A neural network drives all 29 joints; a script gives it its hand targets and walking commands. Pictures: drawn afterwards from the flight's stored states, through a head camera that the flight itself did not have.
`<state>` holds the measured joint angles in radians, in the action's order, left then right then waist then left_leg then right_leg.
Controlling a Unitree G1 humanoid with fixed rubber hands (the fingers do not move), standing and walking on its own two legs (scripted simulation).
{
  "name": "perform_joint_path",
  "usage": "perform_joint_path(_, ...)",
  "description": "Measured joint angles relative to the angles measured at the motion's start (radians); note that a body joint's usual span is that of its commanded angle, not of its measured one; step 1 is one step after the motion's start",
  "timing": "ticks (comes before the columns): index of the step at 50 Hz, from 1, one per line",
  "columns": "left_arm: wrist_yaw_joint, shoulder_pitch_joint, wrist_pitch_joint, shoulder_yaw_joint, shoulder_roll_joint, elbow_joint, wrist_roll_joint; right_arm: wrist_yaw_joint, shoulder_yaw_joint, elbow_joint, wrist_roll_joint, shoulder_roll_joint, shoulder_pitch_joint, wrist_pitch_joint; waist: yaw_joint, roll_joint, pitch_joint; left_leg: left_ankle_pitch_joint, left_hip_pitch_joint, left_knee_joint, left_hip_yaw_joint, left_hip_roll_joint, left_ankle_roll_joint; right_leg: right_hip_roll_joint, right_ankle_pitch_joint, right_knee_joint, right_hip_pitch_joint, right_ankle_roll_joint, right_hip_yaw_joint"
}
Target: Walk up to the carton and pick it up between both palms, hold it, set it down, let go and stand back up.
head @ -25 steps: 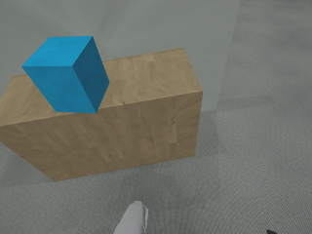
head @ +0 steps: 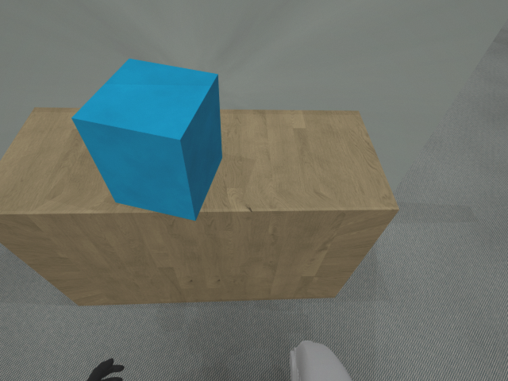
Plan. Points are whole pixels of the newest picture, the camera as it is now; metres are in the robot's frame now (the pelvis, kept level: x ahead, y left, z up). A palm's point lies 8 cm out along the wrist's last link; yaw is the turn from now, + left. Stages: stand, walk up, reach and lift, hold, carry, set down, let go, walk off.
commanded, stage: walk up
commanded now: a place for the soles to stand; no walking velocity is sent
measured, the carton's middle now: (163, 142) +0.59 +0.19 -0.01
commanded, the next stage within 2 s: none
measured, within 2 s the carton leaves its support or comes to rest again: neither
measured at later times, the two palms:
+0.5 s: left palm out of the picture +0.05 +0.35 -0.08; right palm (356, 333) +0.20 -0.19 -0.12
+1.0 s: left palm out of the picture +0.15 +0.42 -0.11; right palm (318, 353) +0.17 -0.11 -0.11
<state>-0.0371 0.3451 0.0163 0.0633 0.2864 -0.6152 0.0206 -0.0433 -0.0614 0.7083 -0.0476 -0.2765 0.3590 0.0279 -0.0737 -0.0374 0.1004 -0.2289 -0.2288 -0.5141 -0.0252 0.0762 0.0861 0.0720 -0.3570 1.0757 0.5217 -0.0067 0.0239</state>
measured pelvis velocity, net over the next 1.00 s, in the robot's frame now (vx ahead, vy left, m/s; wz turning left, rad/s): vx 0.08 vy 0.15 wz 0.01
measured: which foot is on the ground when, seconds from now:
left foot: down 0.00-0.18, up 0.20-0.56, down 0.58-1.00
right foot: up 0.00-0.14, down 0.16-0.60, up 0.62-1.00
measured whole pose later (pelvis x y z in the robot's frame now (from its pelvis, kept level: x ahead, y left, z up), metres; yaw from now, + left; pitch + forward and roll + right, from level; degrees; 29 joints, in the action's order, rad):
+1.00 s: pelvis +0.08 +0.15 -0.01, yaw +1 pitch -1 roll +0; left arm -0.02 0.38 -0.04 0.05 0.29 -0.64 0.03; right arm 0.01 -0.01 0.68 -0.03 -0.26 0.29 0.02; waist -0.03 -0.01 0.07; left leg -0.26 -0.32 -0.60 0.10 -0.01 0.05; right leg 0.02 -0.42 0.72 0.32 0.02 -0.02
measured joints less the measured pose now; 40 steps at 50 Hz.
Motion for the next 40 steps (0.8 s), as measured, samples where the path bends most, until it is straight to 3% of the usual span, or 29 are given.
perform_joint_path(6,-0.016,0.029,-0.007,-0.012,-0.039,-0.038,0.001,-0.005,0.023,-0.04,-0.007,0.006,-0.025,0.015,-0.01,0.06,-0.019,-0.066,0.001,-0.051,0.013,0.035,0.015,-0.01,0.087,-0.341,-0.107,0.001,0.061)
perform_joint_path(8,-0.023,0.035,0.009,-0.016,-0.044,-0.037,0.01,-0.005,0.032,-0.038,-0.004,0.002,-0.034,0.019,0.004,0.081,-0.017,-0.11,-0.017,-0.114,0.014,0.047,0.013,-0.018,0.143,-0.468,-0.181,-0.011,0.073)
perform_joint_path(10,-0.032,0.033,0.017,-0.023,-0.06,-0.039,0.028,-0.004,0.033,-0.025,-0.007,-0.012,-0.059,0.029,0.03,0.141,0.004,-0.154,-0.05,-0.228,0.001,0.018,-0.027,-0.045,0.115,-0.47,-0.201,-0.015,0.091)
perform_joint_path(13,-0.048,0.053,0.009,-0.014,-0.043,-0.04,0.04,-0.001,0.041,-0.03,-0.032,-0.003,-0.08,0.06,0.064,0.112,0.019,-0.28,-0.155,-0.535,0.037,0.017,-0.1,-0.001,0.092,-0.443,-0.216,-0.022,0.076)
perform_joint_path(15,-0.054,0.072,0.005,-0.006,-0.041,-0.054,0.042,-0.005,0.036,-0.036,-0.04,-0.013,-0.094,0.072,0.078,0.095,0.019,-0.251,-0.218,-0.656,0.034,-0.008,-0.123,0.032,0.1,-0.473,-0.24,-0.018,0.067)
perform_joint_path(18,-0.052,0.104,0.016,-0.007,-0.051,-0.072,0.046,-0.016,0.013,-0.046,-0.028,-0.047,-0.118,0.072,0.089,0.11,0.017,-0.134,-0.287,-0.7,-0.029,-0.062,-0.14,0.054,0.13,-0.538,-0.271,0.007,0.067)
perform_joint_path(22,-0.04,0.13,0.03,-0.011,-0.046,-0.093,0.042,-0.032,-0.002,-0.04,-0.011,-0.055,-0.145,0.068,0.092,0.13,0.02,-0.044,-0.305,-0.606,-0.061,-0.13,-0.149,0.071,0.136,-0.564,-0.295,0.032,0.078)
perform_joint_path(26,-0.023,0.132,0.027,0.0,-0.011,-0.068,0.039,-0.036,0.011,-0.026,0.012,-0.015,-0.152,0.058,0.109,0.12,0.009,-0.074,-0.237,-0.365,-0.033,-0.177,-0.141,0.078,0.107,-0.533,-0.288,0.046,0.092)
perform_joint_path(29,-0.013,0.117,0.015,0.002,0.023,-0.038,0.036,-0.028,0.02,-0.021,0.018,0.01,-0.158,0.036,0.116,0.089,0.009,-0.028,-0.137,-0.157,-0.001,-0.176,-0.116,0.091,0.064,-0.456,-0.257,0.056,0.087)
perform_joint_path(31,-0.005,0.087,-0.001,0.006,0.054,-0.033,0.029,-0.016,0.026,-0.005,0.014,0.042,-0.168,0.014,0.117,0.003,0.04,-0.034,-0.118,-0.168,0.038,-0.124,-0.108,0.14,-0.007,-0.353,-0.225,0.013,0.037)
perform_joint_path(33,-0.006,0.077,-0.024,0.003,0.046,-0.021,0.014,-0.004,0.035,-0.003,0.019,0.042,-0.154,0.007,0.101,-0.011,0.028,-0.065,-0.128,-0.198,0.04,-0.121,-0.096,0.09,-0.163,-0.217,-0.173,-0.005,-0.007)
perform_joint_path(35,-0.013,0.068,-0.046,-0.007,0.029,-0.017,0.002,0.008,0.034,0.004,0.034,0.032,-0.134,0.013,0.072,-0.004,0.002,-0.068,-0.123,-0.18,0.029,-0.126,-0.076,0.026,-0.224,-0.105,-0.132,-0.007,-0.017)
perform_joint_path(40,-0.01,0.043,-0.045,-0.026,0.009,-0.009,-0.005,0.036,0.021,0.003,0.029,0.002,-0.1,0.009,0.041,-0.006,-0.029,-0.015,-0.08,-0.069,0.06,-0.1,-0.053,-0.041,-0.153,-0.034,-0.078,0.021,-0.04)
